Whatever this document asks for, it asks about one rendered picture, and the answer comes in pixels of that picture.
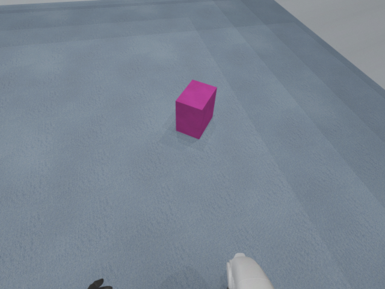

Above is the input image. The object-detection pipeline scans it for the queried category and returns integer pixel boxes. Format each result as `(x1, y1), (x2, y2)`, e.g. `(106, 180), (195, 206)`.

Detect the carton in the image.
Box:
(176, 80), (217, 139)

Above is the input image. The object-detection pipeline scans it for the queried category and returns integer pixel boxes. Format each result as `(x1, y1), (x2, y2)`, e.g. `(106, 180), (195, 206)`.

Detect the right robot thigh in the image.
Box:
(227, 256), (274, 289)

